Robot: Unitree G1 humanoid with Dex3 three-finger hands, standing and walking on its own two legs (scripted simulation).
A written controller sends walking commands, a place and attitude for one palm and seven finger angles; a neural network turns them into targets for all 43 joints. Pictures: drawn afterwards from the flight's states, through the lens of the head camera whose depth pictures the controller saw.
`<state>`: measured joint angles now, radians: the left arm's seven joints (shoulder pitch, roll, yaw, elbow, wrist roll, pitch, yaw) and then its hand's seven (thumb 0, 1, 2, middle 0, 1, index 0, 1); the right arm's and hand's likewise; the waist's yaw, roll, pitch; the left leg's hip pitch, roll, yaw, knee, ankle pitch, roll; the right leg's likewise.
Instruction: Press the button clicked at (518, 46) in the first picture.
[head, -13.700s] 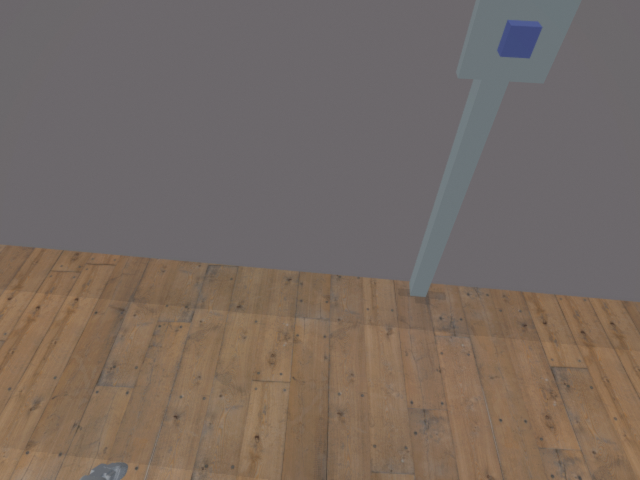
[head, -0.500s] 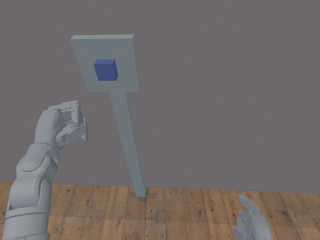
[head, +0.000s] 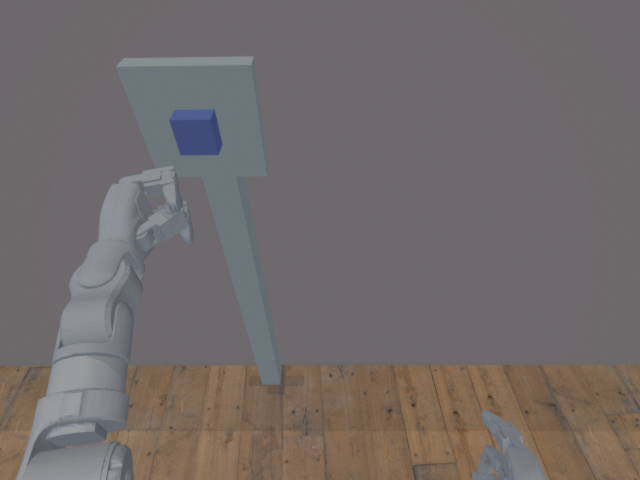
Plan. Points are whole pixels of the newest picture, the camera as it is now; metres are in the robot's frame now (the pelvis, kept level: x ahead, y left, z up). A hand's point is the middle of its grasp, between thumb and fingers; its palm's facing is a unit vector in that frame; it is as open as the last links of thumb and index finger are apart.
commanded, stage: aim a knuckle at the button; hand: left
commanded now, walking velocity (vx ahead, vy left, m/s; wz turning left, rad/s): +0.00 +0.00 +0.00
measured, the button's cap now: (197, 131) +0.53 +0.22 +0.19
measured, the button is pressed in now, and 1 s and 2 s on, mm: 0 0 12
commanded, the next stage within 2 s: press the button with the knuckle in 1.04 s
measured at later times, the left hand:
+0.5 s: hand (211, 185) +0.45 +0.18 +0.16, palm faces +0.08 -1.00 +0.01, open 3.1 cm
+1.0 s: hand (213, 188) +0.44 +0.18 +0.15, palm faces +0.09 -1.00 +0.01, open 3.1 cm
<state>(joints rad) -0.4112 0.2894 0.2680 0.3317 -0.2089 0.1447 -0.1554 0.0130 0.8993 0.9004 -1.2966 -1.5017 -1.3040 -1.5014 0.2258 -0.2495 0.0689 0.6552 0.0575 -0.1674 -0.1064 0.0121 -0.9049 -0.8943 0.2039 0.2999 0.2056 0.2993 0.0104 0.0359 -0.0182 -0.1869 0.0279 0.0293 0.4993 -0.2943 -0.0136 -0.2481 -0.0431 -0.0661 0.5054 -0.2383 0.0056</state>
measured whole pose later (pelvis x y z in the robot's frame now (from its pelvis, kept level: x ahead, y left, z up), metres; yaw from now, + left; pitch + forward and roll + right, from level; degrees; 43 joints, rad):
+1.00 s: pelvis +0.01 +0.00 +0.00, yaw -1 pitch +4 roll +0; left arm -0.68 0.31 0.30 0.76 -0.15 -0.05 -0.11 0.01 0.90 0.90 -1.30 -1.50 -1.30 -1.50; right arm 0.28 -0.26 0.04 0.65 0.04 -0.10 -0.07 0.01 -0.91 -0.89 0.20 0.30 0.21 0.30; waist -0.03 0.03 -0.04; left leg -0.28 0.04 0.04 0.53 -0.31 -0.01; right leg -0.34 -0.03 -0.05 0.53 -0.24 0.01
